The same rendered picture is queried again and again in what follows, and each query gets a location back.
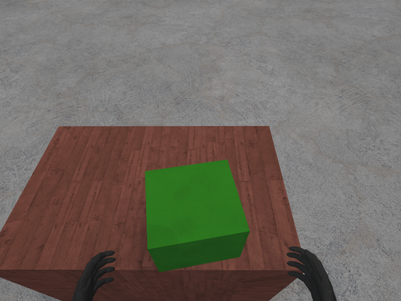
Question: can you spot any pedestal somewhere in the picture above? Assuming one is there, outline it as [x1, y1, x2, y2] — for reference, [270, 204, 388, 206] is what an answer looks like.
[0, 126, 304, 301]

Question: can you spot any carton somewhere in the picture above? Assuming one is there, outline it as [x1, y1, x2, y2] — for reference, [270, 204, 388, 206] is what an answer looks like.
[145, 159, 250, 272]

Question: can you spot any robot right hand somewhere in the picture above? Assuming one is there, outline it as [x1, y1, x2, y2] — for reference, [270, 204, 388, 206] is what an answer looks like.
[287, 246, 337, 301]

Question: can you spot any robot left hand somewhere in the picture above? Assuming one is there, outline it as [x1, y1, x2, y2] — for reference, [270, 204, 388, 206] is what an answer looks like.
[72, 251, 116, 301]

